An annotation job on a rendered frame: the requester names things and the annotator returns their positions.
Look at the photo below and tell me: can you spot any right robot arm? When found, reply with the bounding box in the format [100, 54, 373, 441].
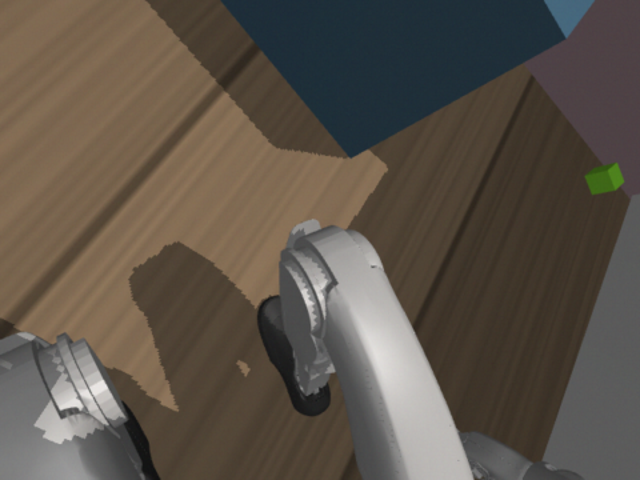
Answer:
[523, 461, 585, 480]

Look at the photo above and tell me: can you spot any right robot foot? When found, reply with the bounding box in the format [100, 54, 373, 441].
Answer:
[257, 296, 331, 416]

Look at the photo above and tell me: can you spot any left robot foot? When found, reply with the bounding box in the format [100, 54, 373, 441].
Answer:
[121, 400, 161, 480]

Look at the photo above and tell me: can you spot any right robot hand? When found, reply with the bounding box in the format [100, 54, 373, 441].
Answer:
[456, 428, 534, 480]

